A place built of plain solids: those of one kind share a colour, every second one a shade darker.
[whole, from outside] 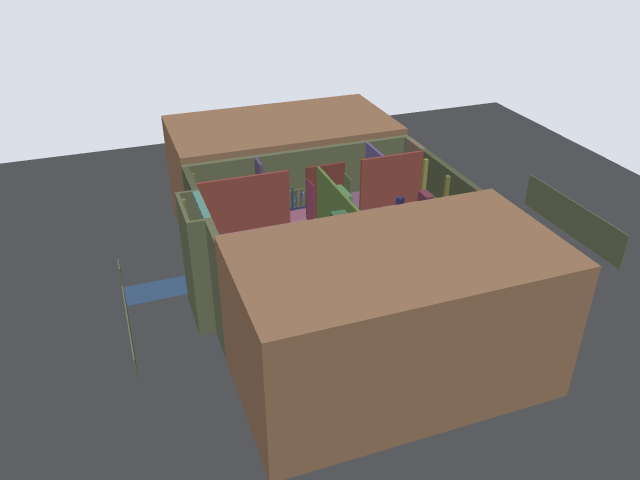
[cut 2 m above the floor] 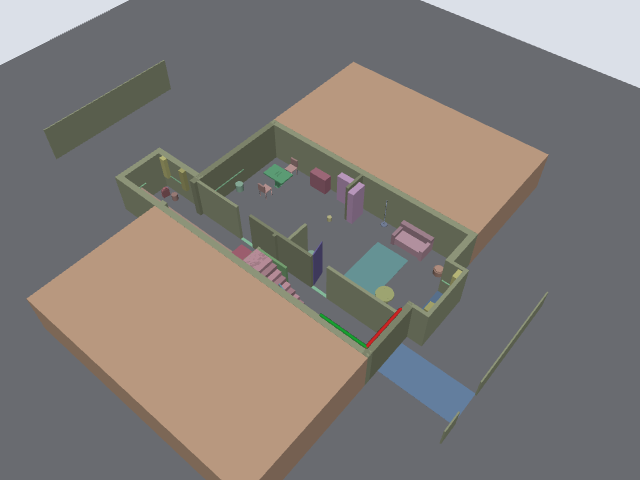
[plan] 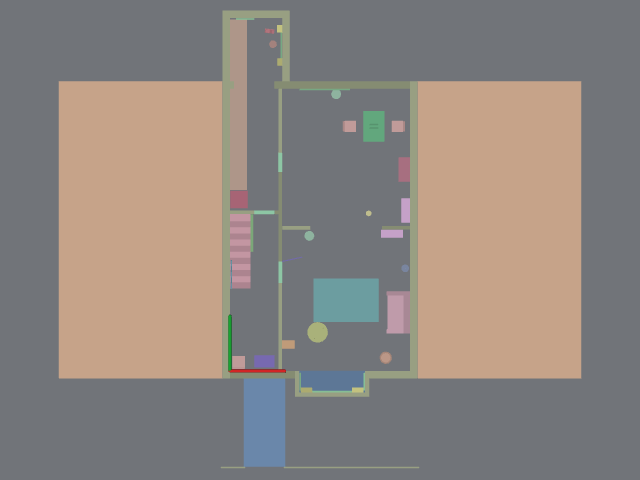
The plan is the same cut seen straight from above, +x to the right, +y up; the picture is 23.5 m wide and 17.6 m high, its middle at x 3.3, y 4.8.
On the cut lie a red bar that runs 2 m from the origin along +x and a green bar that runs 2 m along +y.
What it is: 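A mid-terrace two-storey house, 6.6 m wide inside and 10.3 m deep with a one-storey outshot of 2.6 m behind the kitchen; a hall 1.78 m wide with a straight stair of 13 risers of 202 mm on goings of 224 mm; a through lounge; a bay window at the front; upstairs three bedrooms and a bathroom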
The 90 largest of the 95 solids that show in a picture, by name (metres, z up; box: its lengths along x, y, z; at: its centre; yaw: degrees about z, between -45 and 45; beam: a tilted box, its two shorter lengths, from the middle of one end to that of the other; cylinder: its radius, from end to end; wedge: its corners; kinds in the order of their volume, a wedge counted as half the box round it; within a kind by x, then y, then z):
{
 "neighbour_house_1": {"box": [6.0, 10.91, 5.46], "at": [-3.28, 5.17, 2.68]},
 "neighbour_house_2": {"box": [6.0, 10.91, 5.46], "at": [9.88, 5.17, 2.68]},
 "wall_1": {"box": [0.28, 10.91, 5.16], "at": [-0.14, 5.17, 2.53]},
 "wall_2": {"box": [0.28, 3.15, 2.84], "at": [-0.14, 11.64, 1.37]},
 "wall_3": {"box": [0.43, 0.28, 5.16], "at": [-0.06, 10.49, 2.53]},
 "wall_4": {"box": [0.9, 0.06, 1.05], "at": [0.11, -3.54, 0.47]},
 "wall_5": {"box": [0.89, 0.14, 2.54], "at": [0.44, 5.82, 1.22]},
 "wall_6": {"box": [2.47, 0.28, 2.84], "at": [0.96, 13.08, 1.37]},
 "wall_7": {"box": [2.82, 0.28, 5.16], "at": [1.13, -0.14, 2.53]},
 "wall_8": {"box": [0.14, 0.14, 2.54], "at": [1.71, 5.82, 1.22]},
 "wall_9": {"box": [0.14, 3.22, 2.54], "at": [1.84, 1.61, 1.22]},
 "wall_10": {"box": [0.14, 3.28, 2.54], "at": [1.84, 5.65, 1.22]},
 "wall_11": {"box": [0.14, 2.35, 2.54], "at": [1.84, 9.17, 1.22]},
 "wall_12": {"box": [0.28, 2.87, 2.84], "at": [2.05, 11.78, 1.37]},
 "wall_13": {"box": [1.03, 0.14, 2.54], "at": [2.43, 5.25, 1.22]},
 "wall_14": {"box": [0.16, 0.95, 5.16], "at": [2.46, -0.47, 2.53]},
 "wall_15": {"box": [7.28, 0.06, 1.85], "at": [3.3, 18.42, 0.88]},
 "wall_16": {"box": [2.73, 0.16, 5.16], "at": [3.75, -0.87, 2.53]},
 "wall_17": {"box": [5.25, 0.28, 5.16], "at": [4.25, 10.49, 2.53]},
 "wall_18": {"box": [4.97, 0.06, 1.05], "at": [4.45, -3.54, 0.47]},
 "wall_19": {"box": [0.16, 0.95, 5.16], "at": [5.03, -0.47, 2.53]},
 "wall_20": {"box": [1.93, 0.28, 5.16], "at": [5.91, -0.14, 2.53]},
 "wall_21": {"box": [1.03, 0.14, 2.54], "at": [6.08, 5.25, 1.22]},
 "wall_22": {"box": [0.28, 10.91, 5.16], "at": [6.74, 5.17, 2.53]},
 "tread_1": {"box": [0.75, 2.73, 0.22], "at": [0.38, 4.38, 0.09]},
 "tread_2": {"box": [0.75, 2.5, 0.42], "at": [0.38, 4.5, 0.19]},
 "tread_3": {"box": [0.75, 2.28, 0.63], "at": [0.38, 4.61, 0.29]},
 "tread_4": {"box": [0.75, 2.05, 0.83], "at": [0.38, 4.72, 0.39]},
 "tread_5": {"box": [0.75, 1.83, 1.03], "at": [0.38, 4.83, 0.49]},
 "tread_6": {"box": [0.75, 1.6, 1.23], "at": [0.38, 4.95, 0.6]},
 "tread_7": {"box": [0.75, 1.38, 1.43], "at": [0.38, 5.06, 0.7]},
 "tread_8": {"box": [0.75, 1.16, 1.64], "at": [0.38, 5.17, 0.8]},
 "tread_9": {"box": [0.75, 0.93, 1.84], "at": [0.38, 5.28, 0.9]},
 "tread_10": {"box": [0.75, 0.71, 2.04], "at": [0.38, 5.39, 1.0]},
 "tread_11": {"box": [0.75, 0.48, 2.24], "at": [0.38, 5.51, 1.1]},
 "tread_12": {"box": [0.75, 0.38, 2.44], "at": [0.38, 5.68, 1.2]},
 "upper_floor_rooms_1": {"box": [4.83, 10.36, 0.14], "at": [4.19, 5.17, 2.56]},
 "ground_1": {"box": [1.53, 3.23, 0.5], "at": [1.26, -1.9, -0.25]},
 "ground_2": {"box": [2.41, 0.8, 0.5], "at": [3.75, -0.39, -0.25]},
 "landing_wall_1": {"box": [0.14, 3.93, 2.63], "at": [1.84, 1.97, 3.8]},
 "landing_wall_2": {"box": [0.14, 1.77, 2.63], "at": [1.84, 5.6, 3.8]},
 "landing_wall_3": {"box": [0.14, 3.06, 2.63], "at": [1.84, 8.82, 3.8]},
 "wardrobe_bed_1": {"box": [1.24, 0.6, 2.05], "at": [3.56, 5.62, 3.6]},
 "wardrobe_bed_2": {"box": [1.28, 0.6, 2.05], "at": [5.78, 4.88, 3.6]},
 "bedrooms_wall_1": {"box": [4.69, 0.14, 2.63], "at": [4.26, 5.25, 3.8]},
 "upper_floor_back_1": {"box": [1.78, 4.64, 0.14], "at": [0.89, 8.03, 2.56]},
 "back_wall_over_outshot_1": {"box": [1.48, 0.28, 2.63], "at": [0.89, 10.49, 3.8]},
 "shelf_1": {"box": [0.8, 0.3, 1.86], "at": [5.94, 5.03, 0.88]},
 "shelf_2": {"box": [0.32, 0.9, 1.53], "at": [6.44, 5.88, 0.71]},
 "sofa_1": {"box": [0.65, 1.24, 0.37], "at": [6.09, 2.15, 0.24]},
 "sofa_2": {"box": [0.86, 0.16, 0.65], "at": [6.17, 1.45, 0.28]},
 "sofa_3": {"box": [0.86, 0.16, 0.65], "at": [6.17, 2.85, 0.28]},
 "sofa_4": {"box": [0.24, 1.56, 0.83], "at": [6.48, 2.15, 0.36]},
 "fridge_freezer_1": {"box": [0.65, 0.65, 1.85], "at": [0.33, 6.28, 0.88]},
 "dresser_1": {"box": [0.8, 0.42, 0.87], "at": [2.83, 10.14, 3.01]},
 "dresser_2": {"box": [0.42, 0.9, 0.92], "at": [6.39, 7.39, 0.41]},
 "bath_wall_1": {"box": [1.78, 0.14, 2.63], "at": [0.89, 8.38, 3.8]},
 "curtains_curtains_1": {"box": [0.19, 0.28, 1.39], "at": [1.82, 11.32, 1.58]},
 "curtains_curtains_2": {"box": [0.19, 0.28, 1.39], "at": [1.82, 12.55, 1.58]},
 "curtains_curtains_3": {"box": [0.17, 0.19, 1.54], "at": [2.33, 10.26, 4.13]},
 "curtains_curtains_4": {"box": [0.43, 0.19, 1.54], "at": [2.81, -0.7, 1.5]},
 "curtains_curtains_5": {"box": [0.17, 0.19, 1.54], "at": [4.26, 10.26, 4.13]},
 "curtains_curtains_6": {"box": [0.43, 0.19, 1.54], "at": [4.69, -0.7, 1.5]},
 "upper_floor_landing_1": {"box": [1.03, 2.72, 0.14], "at": [1.26, 4.39, 2.56]},
 "stair_bulkhead_1": {"box": [0.11, 1.38, 2.53], "at": [0.8, 5.06, 1.22]},
 "box_wall_1": {"box": [0.9, 0.14, 2.63], "at": [0.45, 2.99, 3.8]},
 "laid_rug_front_room_1": {"box": [2.4, 1.6, 0.06], "at": [4.26, 2.59, -0.02]},
 "front_wall_over_bay_1": {"box": [2.41, 0.28, 0.25], "at": [3.75, -0.14, 4.99]},
 "worktop_1": {"box": [0.62, 6.25, 0.04], "at": [0.31, 9.76, 0.88]},
 "side_chair_1": {"box": [0.47, 0.45, 0.52], "at": [0.32, 0.32, 0.21]},
 "side_chair_2": {"box": [0.08, 0.38, 0.38], "at": [4.17, 8.97, 0.65]},
 "side_chair_3": {"box": [0.42, 0.42, 0.04], "at": [4.41, 8.97, 0.43]},
 "side_chair_4": {"box": [0.42, 0.42, 0.04], "at": [6.14, 8.97, 0.43]},
 "side_chair_5": {"box": [0.08, 0.38, 0.38], "at": [6.38, 8.97, 0.65]},
 "slotfit_front_seat_1": {"cylinder": 0.22, "from": [5.71, 0.48, -0.05], "to": [5.71, 0.48, 0.25]},
 "slotfit_front_seat_2": {"cylinder": 0.17, "from": [5.71, 0.48, -0.05], "to": [5.71, 0.48, 0.3]},
 "plant_pot_1": {"cylinder": 0.18, "from": [2.91, 4.95, 0.0], "to": [2.91, 4.95, 0.38]},
 "plant_pot_2": {"cylinder": 0.18, "from": [3.89, 10.15, 0.0], "to": [3.89, 10.15, 0.38]},
 "box_cardboard_1": {"box": [0.53, 0.32, 0.42], "at": [2.11, 0.97, 0.16]},
 "door_leaf_bedroom_rear_1": {"box": [0.77, 0.04, 2.05], "at": [2.3, 6.47, 3.6], "yaw": -1.7},
 "meeting_table_1": {"box": [0.78, 1.13, 0.07], "at": [5.27, 8.97, 0.7]},
 "door_leaf_front_room_1": {"box": [0.76, 0.04, 2.05], "at": [2.28, 4.09, 0.97], "yaw": 12.1},
 "door_leaf_bedroom_front_1": {"box": [0.75, 0.04, 2.05], "at": [2.29, 4.75, 3.6], "yaw": 5.2},
 "clutter_clutter_bed_1": {"box": [0.28, 0.28, 0.56], "at": [2.25, 9.14, 2.85], "yaw": 29.4},
 "coffee_table_1": {"cylinder": 0.38, "from": [3.21, 1.41, 0.33], "to": [3.21, 1.41, 0.4]},
 "laid_doormat_1": {"box": [0.75, 0.45, 0.06], "at": [1.26, 0.35, -0.02]},
 "clutter_clutter_kitchen_1": {"box": [0.34, 0.13, 0.45], "at": [1.45, 12.45, 0.18], "yaw": -7.5},
 "bin_waste_1": {"cylinder": 0.14, "from": [1.58, 11.98, 0.0], "to": [1.58, 11.98, 0.31]},
 "well_guard_newel_1": {"box": [0.09, 0.09, 1.15], "at": [0.8, 4.4, 3.15]},
 "threshold_1": {"box": [0.14, 0.79, 0.07], "at": [1.84, 3.62, -0.01]}
}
